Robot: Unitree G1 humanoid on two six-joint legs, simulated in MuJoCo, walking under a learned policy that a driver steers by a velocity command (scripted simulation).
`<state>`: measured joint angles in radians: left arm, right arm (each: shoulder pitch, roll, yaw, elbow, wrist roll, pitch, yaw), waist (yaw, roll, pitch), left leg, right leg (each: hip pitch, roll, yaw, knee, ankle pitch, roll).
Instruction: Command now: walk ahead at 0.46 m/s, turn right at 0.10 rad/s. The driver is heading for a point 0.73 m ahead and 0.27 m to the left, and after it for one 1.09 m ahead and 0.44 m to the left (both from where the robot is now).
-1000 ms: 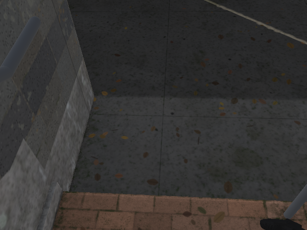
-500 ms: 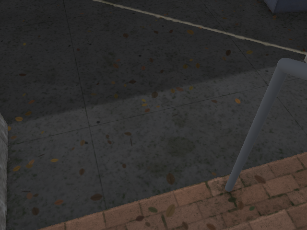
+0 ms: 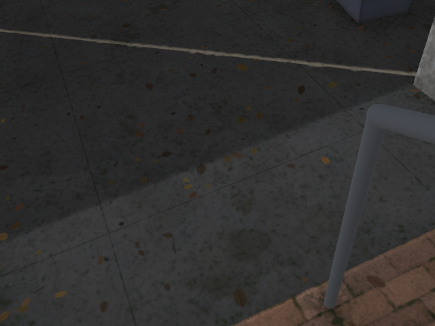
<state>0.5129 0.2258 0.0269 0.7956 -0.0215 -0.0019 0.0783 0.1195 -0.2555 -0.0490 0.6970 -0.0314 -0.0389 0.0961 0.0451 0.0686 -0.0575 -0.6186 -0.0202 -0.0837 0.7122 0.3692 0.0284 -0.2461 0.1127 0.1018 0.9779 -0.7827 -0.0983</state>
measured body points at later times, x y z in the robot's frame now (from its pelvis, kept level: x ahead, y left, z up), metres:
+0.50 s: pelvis +0.29 -0.01 -0.15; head +0.30 +0.00 +0.29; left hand +0.52 +0.23 -0.20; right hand +0.24 -0.26 -0.29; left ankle +0.10 +0.12 -0.83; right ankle +0.51 -0.12 -0.86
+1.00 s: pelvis +0.56 -0.02 -0.28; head +0.56 -0.04 +0.17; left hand +0.37 +0.15 -0.41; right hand +0.70 -0.19 -0.43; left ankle +0.62 +0.26 -0.91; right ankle +0.51 -0.13 -0.99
